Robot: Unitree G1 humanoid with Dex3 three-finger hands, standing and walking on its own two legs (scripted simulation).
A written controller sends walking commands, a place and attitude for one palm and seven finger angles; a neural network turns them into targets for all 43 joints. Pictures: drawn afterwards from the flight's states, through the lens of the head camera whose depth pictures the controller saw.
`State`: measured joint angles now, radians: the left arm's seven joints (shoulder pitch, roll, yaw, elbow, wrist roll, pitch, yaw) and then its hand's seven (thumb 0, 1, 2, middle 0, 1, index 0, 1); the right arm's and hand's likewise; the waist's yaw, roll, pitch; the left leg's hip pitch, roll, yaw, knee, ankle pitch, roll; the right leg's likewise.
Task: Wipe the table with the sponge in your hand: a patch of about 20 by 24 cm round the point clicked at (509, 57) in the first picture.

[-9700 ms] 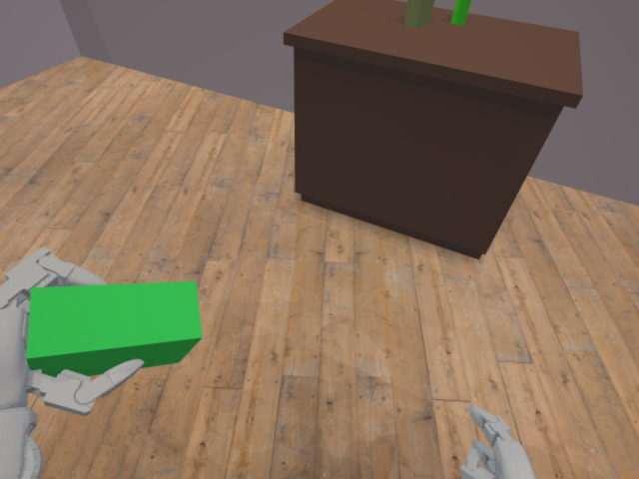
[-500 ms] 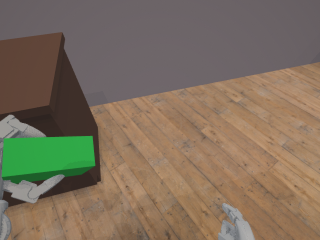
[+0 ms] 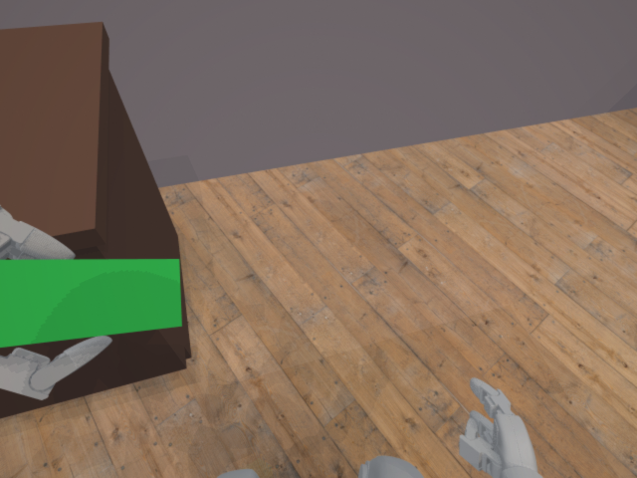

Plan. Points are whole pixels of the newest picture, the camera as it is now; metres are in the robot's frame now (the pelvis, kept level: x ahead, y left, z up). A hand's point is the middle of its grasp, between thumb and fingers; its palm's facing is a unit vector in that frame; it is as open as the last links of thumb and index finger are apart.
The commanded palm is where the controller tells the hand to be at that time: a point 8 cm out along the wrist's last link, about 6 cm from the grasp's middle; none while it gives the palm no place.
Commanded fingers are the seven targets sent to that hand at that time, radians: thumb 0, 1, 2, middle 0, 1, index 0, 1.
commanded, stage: come to a stop and stand still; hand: left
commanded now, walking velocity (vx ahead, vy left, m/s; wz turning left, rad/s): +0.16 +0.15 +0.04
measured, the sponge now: (110, 300) +0.25 +0.20 +0.15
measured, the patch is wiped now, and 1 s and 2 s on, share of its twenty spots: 0.00 0.00 0.00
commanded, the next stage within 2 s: look again from close up in 1.54 s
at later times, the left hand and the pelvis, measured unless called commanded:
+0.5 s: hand (49, 292) +0.24 +0.25 +0.17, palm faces +0.34 -0.81 -0.48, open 10.1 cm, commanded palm +0.18 +0.30 +0.18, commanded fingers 0.00 0.10 1.30 -1.20 -1.60 -1.20 -1.60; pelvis +0.02 +0.01 +0.00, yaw +1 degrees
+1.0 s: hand out of the picture +0.16 +0.38 +0.20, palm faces +0.54 -0.77 -0.33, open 10.1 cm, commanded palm +0.11 +0.38 +0.18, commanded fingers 0.00 0.10 1.30 -1.20 -1.60 -1.20 -1.60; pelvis -0.05 +0.10 +0.00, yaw +1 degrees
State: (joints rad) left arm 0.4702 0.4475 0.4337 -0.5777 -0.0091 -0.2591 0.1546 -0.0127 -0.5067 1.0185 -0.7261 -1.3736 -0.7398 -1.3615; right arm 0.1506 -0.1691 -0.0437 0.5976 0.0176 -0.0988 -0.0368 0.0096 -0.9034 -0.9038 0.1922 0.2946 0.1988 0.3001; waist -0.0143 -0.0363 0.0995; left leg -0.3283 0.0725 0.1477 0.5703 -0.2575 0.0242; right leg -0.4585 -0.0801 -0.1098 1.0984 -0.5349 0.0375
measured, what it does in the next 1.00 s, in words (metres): steps to the left: right foot, then left foot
